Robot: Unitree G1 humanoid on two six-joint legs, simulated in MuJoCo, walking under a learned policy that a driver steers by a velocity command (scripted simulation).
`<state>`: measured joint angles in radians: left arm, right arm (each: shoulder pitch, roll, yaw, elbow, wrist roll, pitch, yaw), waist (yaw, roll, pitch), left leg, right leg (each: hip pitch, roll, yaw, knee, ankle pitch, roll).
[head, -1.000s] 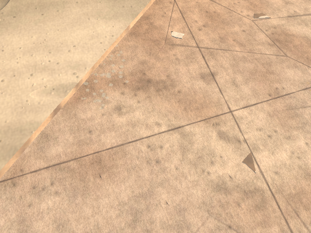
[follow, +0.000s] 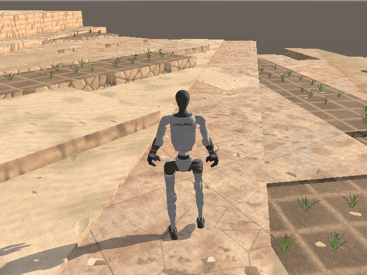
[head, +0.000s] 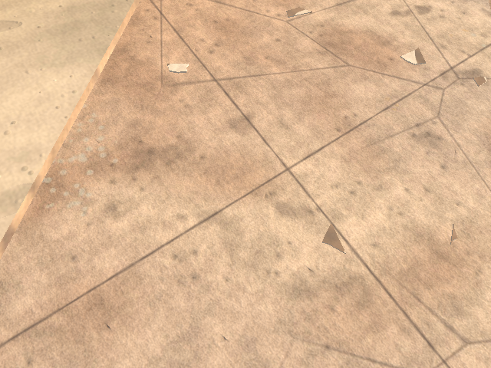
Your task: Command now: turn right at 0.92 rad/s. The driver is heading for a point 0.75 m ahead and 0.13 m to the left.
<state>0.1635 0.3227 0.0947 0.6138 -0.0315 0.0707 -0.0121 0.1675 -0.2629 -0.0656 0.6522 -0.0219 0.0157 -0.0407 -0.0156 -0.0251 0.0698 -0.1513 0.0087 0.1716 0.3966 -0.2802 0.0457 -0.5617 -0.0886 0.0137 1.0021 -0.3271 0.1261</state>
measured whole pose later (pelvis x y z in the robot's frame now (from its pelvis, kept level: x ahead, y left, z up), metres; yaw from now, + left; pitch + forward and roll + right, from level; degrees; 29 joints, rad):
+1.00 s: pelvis +0.52 +0.04 -0.01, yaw +27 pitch +2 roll +1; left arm 0.04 0.27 -0.02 0.60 0.06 -0.05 -0.03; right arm 0.45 -0.32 -0.07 0.83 -0.01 -0.05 0.01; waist -0.07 -0.01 0.03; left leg -0.01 -0.20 -0.14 0.33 -0.32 0.17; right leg -0.73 -0.15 0.08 0.87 -0.13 0.07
